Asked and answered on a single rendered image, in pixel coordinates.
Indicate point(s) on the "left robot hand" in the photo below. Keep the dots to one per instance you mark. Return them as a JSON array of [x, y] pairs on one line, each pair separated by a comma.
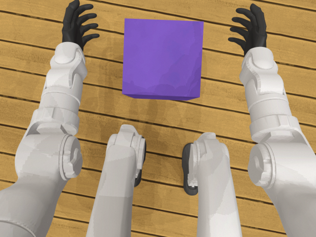
[[72, 30]]

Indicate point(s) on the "right robot shin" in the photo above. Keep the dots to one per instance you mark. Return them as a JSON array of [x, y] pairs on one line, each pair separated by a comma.
[[192, 181]]

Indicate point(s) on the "right robot foot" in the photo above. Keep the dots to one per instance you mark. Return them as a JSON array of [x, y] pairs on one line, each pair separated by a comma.
[[190, 190]]

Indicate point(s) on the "robot right upper arm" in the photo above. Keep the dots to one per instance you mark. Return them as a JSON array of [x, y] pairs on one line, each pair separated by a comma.
[[287, 173]]

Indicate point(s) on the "carton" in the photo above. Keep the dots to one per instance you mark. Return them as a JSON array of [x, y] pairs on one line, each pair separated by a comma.
[[162, 59]]

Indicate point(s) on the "robot right forearm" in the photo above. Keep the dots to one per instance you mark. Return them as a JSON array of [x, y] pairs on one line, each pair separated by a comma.
[[271, 117]]

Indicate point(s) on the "right robot hand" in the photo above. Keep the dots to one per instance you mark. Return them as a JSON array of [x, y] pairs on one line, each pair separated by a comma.
[[256, 35]]

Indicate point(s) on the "robot left forearm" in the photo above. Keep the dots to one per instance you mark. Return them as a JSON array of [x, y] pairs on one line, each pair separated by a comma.
[[61, 95]]

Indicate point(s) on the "robot left upper arm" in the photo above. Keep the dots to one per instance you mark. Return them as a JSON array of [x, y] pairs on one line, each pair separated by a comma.
[[45, 162]]

